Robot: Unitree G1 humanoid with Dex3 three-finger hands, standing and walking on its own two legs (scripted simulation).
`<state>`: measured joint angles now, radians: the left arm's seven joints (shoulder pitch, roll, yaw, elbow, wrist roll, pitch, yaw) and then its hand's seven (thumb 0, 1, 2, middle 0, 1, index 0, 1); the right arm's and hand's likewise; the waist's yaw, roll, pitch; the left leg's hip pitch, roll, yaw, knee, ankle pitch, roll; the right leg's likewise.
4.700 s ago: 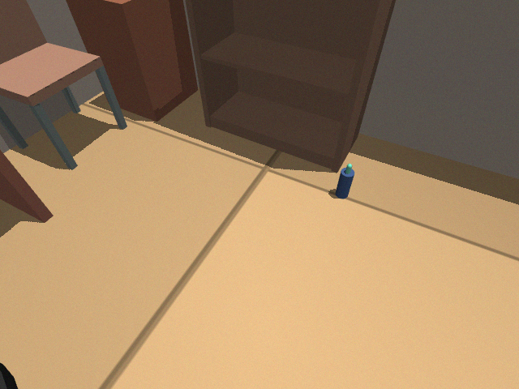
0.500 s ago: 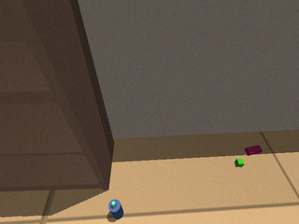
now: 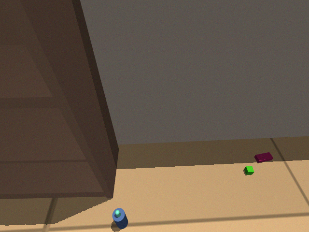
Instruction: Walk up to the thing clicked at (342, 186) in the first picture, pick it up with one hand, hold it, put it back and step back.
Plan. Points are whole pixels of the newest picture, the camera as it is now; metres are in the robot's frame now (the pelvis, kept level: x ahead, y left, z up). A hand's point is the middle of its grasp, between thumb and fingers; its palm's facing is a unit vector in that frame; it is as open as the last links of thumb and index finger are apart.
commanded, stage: walk up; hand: left
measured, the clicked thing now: (119, 217) +0.35 +0.21 -0.67
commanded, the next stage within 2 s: stand in 0.20 s
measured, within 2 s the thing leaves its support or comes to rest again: neither
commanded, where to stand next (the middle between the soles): +0.02 +0.01 m, yaw +1 degrees
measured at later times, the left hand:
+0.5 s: hand out of the picture +0.09 +0.25 -0.15, palm faces -0.04 -0.94 -0.34, open 7.3 cm
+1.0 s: hand out of the picture +0.08 +0.24 -0.15, palm faces -0.05 -0.94 -0.35, open 7.3 cm
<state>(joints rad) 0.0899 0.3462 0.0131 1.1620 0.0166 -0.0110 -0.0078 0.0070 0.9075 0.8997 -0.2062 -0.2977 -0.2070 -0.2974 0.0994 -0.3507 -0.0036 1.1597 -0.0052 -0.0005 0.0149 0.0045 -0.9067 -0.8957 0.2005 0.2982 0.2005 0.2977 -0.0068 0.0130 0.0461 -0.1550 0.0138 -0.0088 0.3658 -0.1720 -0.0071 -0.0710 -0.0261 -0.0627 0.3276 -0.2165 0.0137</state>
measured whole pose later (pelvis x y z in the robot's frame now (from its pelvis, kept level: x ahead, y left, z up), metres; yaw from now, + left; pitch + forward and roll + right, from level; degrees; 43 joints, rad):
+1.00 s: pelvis +0.00 -0.01 +0.00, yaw -1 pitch -2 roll +0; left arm 0.11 0.35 0.00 1.14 0.01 -0.01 -0.01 0.01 0.91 0.90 -0.21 -0.30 -0.21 -0.30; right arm 0.09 -0.35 0.00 1.15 -0.01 0.00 0.01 0.00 -0.91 -0.90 0.20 0.30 0.20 0.30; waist -0.01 0.01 0.05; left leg -0.13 0.03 0.00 0.31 -0.14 -0.02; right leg -0.07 -0.01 -0.06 0.31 -0.20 0.00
